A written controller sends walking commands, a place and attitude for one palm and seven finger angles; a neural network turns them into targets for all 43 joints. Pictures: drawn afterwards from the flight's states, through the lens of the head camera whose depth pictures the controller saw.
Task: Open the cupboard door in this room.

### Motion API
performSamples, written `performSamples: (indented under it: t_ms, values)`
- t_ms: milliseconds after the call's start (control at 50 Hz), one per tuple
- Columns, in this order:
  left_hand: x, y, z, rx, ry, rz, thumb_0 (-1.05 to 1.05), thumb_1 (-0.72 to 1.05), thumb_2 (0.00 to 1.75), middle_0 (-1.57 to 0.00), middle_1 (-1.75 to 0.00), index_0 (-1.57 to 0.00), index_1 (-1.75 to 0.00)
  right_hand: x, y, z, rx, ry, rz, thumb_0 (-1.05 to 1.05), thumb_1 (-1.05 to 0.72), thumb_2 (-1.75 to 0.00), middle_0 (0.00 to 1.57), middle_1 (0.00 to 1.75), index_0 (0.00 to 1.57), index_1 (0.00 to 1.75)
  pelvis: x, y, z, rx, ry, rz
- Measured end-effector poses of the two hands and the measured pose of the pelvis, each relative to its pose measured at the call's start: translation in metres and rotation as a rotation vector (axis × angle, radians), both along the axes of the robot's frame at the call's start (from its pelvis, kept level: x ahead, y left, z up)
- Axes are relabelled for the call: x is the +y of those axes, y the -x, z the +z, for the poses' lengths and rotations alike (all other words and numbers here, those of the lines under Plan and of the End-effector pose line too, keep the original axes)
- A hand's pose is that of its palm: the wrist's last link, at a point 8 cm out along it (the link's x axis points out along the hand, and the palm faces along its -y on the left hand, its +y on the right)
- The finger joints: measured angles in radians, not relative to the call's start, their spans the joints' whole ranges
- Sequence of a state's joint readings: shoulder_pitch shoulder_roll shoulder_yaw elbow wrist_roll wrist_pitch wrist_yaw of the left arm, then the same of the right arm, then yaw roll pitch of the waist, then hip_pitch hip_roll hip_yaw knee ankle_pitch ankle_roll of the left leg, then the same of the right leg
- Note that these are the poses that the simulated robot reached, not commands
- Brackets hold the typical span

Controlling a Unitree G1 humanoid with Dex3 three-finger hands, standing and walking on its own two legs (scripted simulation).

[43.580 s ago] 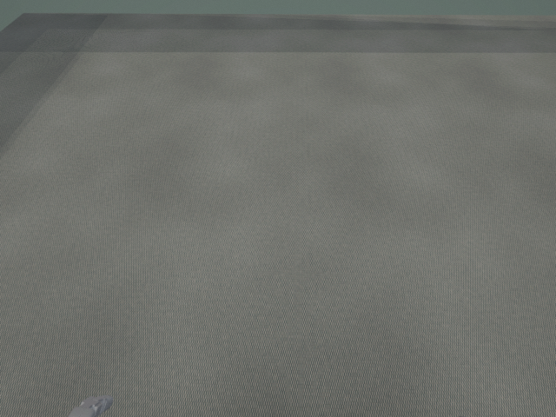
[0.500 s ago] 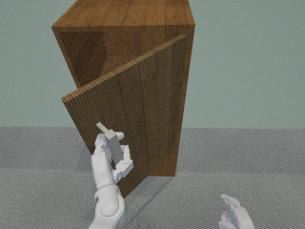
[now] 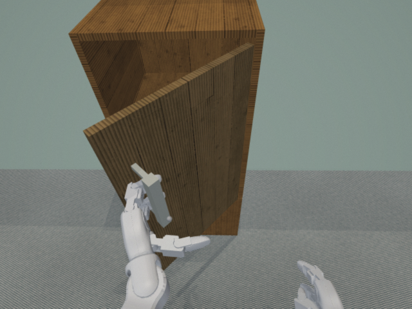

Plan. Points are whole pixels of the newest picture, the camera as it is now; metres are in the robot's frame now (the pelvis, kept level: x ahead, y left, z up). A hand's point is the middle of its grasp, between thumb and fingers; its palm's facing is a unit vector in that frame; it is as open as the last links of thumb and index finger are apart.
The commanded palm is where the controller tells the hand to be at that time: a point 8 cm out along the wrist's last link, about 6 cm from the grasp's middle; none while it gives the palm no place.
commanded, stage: open thumb and fingers to let go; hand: left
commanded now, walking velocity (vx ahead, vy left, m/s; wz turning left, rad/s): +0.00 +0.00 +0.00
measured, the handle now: (151, 196) +0.31 +0.12 +0.08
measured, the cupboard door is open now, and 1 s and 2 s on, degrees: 47 49 49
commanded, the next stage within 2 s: slide the hand sideways off the handle in 0.18 s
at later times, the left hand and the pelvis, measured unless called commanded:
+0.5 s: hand (164, 240) +0.23 +0.08 +0.07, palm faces -0.13 -0.99 +0.02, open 16.3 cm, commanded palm +0.22 +0.13 +0.07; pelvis -0.02 +0.03 -0.01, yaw -1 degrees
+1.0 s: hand (142, 258) +0.20 +0.11 +0.07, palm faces -0.05 -1.00 +0.02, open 16.3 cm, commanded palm +0.17 +0.17 +0.07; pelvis -0.01 +0.04 -0.01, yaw -2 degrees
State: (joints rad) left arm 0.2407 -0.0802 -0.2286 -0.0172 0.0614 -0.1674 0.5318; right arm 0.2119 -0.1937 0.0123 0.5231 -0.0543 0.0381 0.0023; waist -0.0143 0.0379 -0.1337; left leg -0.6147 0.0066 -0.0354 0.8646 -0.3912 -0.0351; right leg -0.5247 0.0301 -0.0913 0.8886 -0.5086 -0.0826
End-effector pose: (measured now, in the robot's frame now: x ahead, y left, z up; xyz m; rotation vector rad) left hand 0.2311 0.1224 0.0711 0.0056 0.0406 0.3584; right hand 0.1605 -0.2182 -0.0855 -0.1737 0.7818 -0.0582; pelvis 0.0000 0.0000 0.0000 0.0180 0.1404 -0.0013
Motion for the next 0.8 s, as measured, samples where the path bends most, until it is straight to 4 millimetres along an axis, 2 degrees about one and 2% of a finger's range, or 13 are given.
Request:
performSamples:
  t_ms: [280, 340, 420, 480, 640, 800]
  values:
    - [0.001, 0.001, 0.000, -0.010, 0.005, -0.071, -0.01, -0.50, 0.30, -0.24, -0.51, -0.26, -0.51, 0.021, -0.003, 0.008, -0.042, 0.001, 0.011, 0.02, -0.91, -0.90, 0.20, 0.30, 0.20, 0.30, 0.016, 0.007, -0.003, -0.013, 0.019, -0.006]
    - [0.006, 0.002, -0.001, -0.018, -0.004, -0.122, -0.01, -0.50, 0.30, -0.26, -0.46, -0.25, -0.48, 0.025, -0.001, 0.007, -0.035, -0.004, 0.021, 0.02, -0.91, -0.90, 0.20, 0.30, 0.20, 0.30, 0.018, 0.009, -0.003, -0.013, 0.018, -0.004]
    - [0.015, 0.008, -0.002, -0.051, -0.035, -0.379, -0.01, -0.50, 0.30, -0.22, -0.40, -0.17, -0.41, 0.026, 0.007, 0.005, -0.037, -0.010, 0.013, 0.02, -0.91, -0.90, 0.20, 0.30, 0.20, 0.30, 0.023, 0.014, -0.005, -0.011, 0.022, -0.003]
    - [0.017, 0.014, -0.001, -0.061, 0.008, -0.478, -0.01, -0.50, 0.30, -0.19, -0.36, -0.14, -0.37, 0.027, 0.016, 0.004, -0.047, -0.013, -0.009, 0.02, -0.91, -0.90, 0.20, 0.30, 0.20, 0.30, 0.029, 0.016, -0.006, -0.014, 0.028, -0.009]
    - [0.016, 0.021, -0.001, -0.077, 0.045, -0.438, -0.01, -0.50, 0.30, -0.15, -0.32, -0.14, -0.32, 0.033, 0.031, 0.004, -0.044, -0.008, -0.029, 0.02, -0.91, -0.90, 0.20, 0.30, 0.20, 0.30, 0.040, 0.019, -0.008, -0.005, 0.029, -0.027]
    - [0.025, 0.029, -0.002, -0.067, 0.027, -0.434, -0.01, -0.50, 0.30, -0.15, -0.31, -0.15, -0.30, 0.042, 0.028, 0.006, -0.053, -0.016, -0.025, 0.02, -0.91, -0.90, 0.20, 0.30, 0.20, 0.30, 0.044, 0.016, -0.010, 0.001, 0.032, -0.034]
